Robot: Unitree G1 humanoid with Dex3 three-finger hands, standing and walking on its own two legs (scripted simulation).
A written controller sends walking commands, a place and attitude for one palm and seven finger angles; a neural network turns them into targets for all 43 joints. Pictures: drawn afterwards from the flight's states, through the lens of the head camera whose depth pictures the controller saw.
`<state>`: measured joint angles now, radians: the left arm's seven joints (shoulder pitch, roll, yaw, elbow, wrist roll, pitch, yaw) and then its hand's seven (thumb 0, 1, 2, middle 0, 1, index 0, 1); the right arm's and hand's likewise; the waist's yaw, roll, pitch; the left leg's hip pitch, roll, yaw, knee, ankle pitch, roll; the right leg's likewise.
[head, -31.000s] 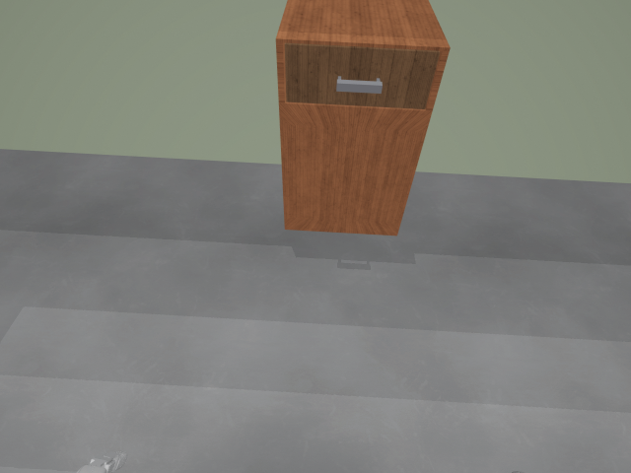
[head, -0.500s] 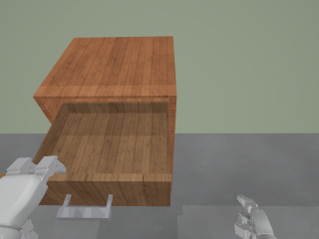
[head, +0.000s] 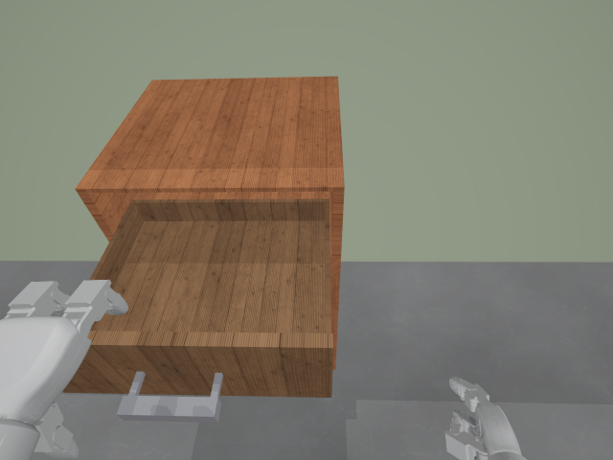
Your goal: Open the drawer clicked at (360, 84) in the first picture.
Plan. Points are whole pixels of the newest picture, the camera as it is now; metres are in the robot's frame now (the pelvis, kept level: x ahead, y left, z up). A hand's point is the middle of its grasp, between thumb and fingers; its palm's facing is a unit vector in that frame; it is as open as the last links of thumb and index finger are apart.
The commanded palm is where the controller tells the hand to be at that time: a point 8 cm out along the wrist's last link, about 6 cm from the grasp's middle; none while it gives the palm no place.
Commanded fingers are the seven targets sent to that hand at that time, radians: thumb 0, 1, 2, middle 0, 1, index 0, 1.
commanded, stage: draw the hand back to the body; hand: left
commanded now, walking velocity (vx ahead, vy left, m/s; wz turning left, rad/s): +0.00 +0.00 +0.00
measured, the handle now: (174, 393) +0.20 +0.24 -0.06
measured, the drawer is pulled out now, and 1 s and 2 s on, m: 0.30 0.30 0.30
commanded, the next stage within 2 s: step back with the hand held close in 0.98 s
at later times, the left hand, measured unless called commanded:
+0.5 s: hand (127, 330) +0.19 +0.21 +0.16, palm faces +0.39 -0.81 -0.43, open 11.1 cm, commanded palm +0.13 +0.25 +0.18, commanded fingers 0.00 0.44 0.70 -0.23 -0.59 -0.23 -0.59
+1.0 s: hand (131, 340) +0.18 +0.20 +0.17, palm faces +0.40 -0.82 -0.41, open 7.6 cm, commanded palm +0.13 +0.24 +0.19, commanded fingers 0.00 0.90 0.90 -0.20 -0.30 -0.20 -0.30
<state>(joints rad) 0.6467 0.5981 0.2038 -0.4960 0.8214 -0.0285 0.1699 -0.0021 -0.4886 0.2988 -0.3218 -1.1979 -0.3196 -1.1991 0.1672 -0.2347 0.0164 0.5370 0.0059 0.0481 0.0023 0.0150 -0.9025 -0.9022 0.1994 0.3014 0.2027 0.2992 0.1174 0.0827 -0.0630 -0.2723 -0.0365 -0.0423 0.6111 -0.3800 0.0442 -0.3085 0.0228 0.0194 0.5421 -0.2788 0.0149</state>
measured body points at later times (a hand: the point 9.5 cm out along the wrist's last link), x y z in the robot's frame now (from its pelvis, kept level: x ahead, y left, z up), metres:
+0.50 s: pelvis +0.01 -0.04 +0.01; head +0.00 -0.06 +0.46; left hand +0.16 +0.25 +0.18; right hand +0.20 -0.25 -0.07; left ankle -0.04 +0.09 -0.73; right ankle +0.00 -0.14 -0.73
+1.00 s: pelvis +0.00 -0.04 +0.01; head -0.01 -0.07 +0.46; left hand +0.15 +0.24 +0.19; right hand +0.20 -0.25 -0.07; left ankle -0.04 +0.09 -0.73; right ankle +0.00 -0.14 -0.73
